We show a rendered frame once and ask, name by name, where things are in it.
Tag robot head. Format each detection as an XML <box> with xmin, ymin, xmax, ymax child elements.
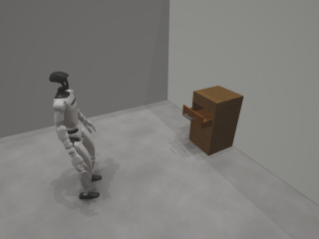
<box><xmin>49</xmin><ymin>71</ymin><xmax>70</xmax><ymax>99</ymax></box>

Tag handle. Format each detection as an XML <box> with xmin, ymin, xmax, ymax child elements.
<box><xmin>183</xmin><ymin>114</ymin><xmax>195</xmax><ymax>121</ymax></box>

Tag cabinet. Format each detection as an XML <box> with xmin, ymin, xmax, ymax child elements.
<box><xmin>189</xmin><ymin>86</ymin><xmax>243</xmax><ymax>156</ymax></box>

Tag right robot hand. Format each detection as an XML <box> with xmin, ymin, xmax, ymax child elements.
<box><xmin>71</xmin><ymin>154</ymin><xmax>89</xmax><ymax>172</ymax></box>

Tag drawer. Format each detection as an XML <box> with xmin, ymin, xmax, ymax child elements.
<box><xmin>182</xmin><ymin>105</ymin><xmax>214</xmax><ymax>128</ymax></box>

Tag right robot upper arm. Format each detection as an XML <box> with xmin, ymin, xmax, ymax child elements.
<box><xmin>53</xmin><ymin>100</ymin><xmax>67</xmax><ymax>132</ymax></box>

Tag left robot forearm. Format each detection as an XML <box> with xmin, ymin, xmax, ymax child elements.
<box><xmin>77</xmin><ymin>107</ymin><xmax>88</xmax><ymax>123</ymax></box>

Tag left robot foot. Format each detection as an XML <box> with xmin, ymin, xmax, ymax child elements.
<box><xmin>91</xmin><ymin>174</ymin><xmax>102</xmax><ymax>181</ymax></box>

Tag right robot forearm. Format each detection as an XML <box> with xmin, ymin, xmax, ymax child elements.
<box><xmin>56</xmin><ymin>127</ymin><xmax>77</xmax><ymax>156</ymax></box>

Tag left robot hand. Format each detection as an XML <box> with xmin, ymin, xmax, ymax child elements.
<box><xmin>84</xmin><ymin>120</ymin><xmax>97</xmax><ymax>133</ymax></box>

